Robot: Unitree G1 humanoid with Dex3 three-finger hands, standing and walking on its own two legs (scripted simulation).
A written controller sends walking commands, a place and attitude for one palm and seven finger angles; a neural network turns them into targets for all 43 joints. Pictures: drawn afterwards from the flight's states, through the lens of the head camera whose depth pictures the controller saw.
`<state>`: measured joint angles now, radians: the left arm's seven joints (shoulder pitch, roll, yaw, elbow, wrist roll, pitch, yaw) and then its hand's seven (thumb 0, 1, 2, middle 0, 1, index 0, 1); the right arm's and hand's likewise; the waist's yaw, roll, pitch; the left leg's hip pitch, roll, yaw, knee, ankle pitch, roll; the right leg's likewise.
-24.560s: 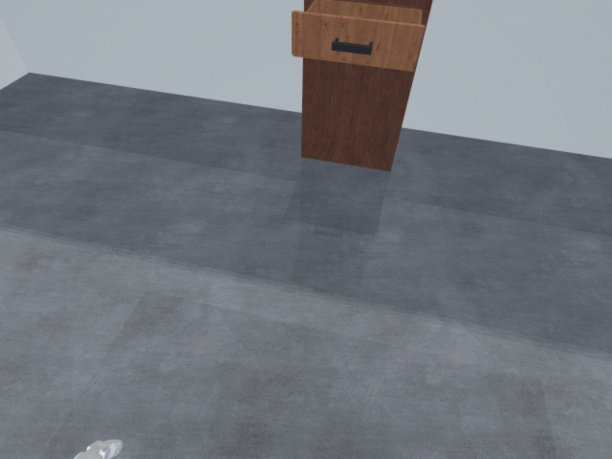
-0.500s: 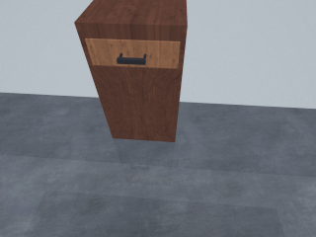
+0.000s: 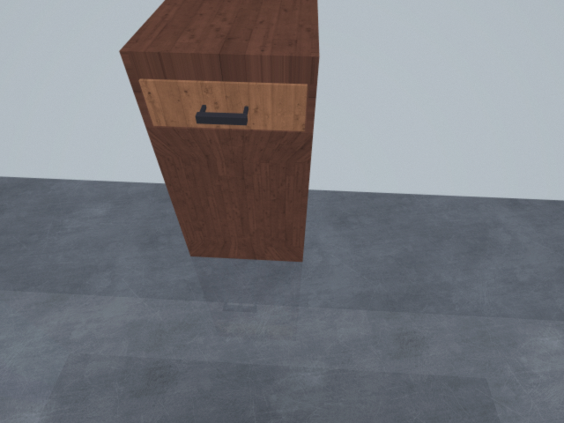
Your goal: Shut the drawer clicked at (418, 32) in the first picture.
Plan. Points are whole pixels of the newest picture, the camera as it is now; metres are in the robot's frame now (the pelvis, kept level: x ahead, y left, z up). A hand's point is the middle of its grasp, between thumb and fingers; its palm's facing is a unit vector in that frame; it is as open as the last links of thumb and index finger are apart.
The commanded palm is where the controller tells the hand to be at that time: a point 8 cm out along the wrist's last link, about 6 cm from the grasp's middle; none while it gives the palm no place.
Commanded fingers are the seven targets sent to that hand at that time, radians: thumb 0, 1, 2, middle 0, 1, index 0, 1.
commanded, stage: look to check the result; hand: left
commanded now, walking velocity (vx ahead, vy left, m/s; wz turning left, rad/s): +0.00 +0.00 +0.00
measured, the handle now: (223, 113) +0.85 +0.20 -0.03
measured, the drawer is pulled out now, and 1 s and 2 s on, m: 0.00 0.00 0.00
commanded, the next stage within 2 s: stand and wait in 0.56 s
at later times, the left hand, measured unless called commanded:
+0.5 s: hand out of the picture +0.03 +0.21 -0.17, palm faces +0.00 -0.97 -0.26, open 7.3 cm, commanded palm none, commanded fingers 0.00 0.90 0.90 -0.20 -0.30 -0.20 -0.30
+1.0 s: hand out of the picture +0.06 +0.23 -0.16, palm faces -0.02 -0.96 -0.28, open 7.3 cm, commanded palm none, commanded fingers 0.00 0.90 0.90 -0.20 -0.30 -0.20 -0.30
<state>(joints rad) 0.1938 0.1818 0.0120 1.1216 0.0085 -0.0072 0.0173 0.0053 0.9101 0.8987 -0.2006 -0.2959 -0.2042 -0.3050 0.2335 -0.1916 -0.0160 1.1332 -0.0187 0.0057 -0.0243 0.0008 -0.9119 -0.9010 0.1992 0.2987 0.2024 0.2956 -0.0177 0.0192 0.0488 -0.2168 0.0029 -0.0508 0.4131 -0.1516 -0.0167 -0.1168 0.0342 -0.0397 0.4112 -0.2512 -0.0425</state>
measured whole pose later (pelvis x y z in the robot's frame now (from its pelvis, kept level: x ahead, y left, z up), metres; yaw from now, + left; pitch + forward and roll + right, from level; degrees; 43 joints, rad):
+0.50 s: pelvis +0.01 +0.00 +0.00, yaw +0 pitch -2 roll +0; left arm 0.20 0.23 0.01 1.15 0.01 -0.01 0.02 0.01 0.91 0.90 -0.20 -0.29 -0.20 -0.30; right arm 0.19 -0.22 -0.02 1.14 -0.02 0.01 -0.02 0.00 -0.91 -0.90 0.20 0.30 0.20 0.30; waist -0.01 0.02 0.07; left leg -0.20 0.01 -0.04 0.39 -0.15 -0.02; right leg -0.10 0.04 -0.03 0.38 -0.24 -0.04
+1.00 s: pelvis +0.01 +0.01 +0.00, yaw -1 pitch -2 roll +0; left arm 0.17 0.26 0.02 1.14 0.01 -0.01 0.01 0.01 0.91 0.90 -0.20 -0.29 -0.20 -0.30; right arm 0.17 -0.25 -0.01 1.14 -0.01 0.00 -0.02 0.00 -0.91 -0.90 0.20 0.30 0.20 0.30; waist -0.01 0.01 0.06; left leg -0.18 0.00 -0.03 0.36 -0.15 -0.01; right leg -0.08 0.03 -0.02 0.35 -0.23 -0.03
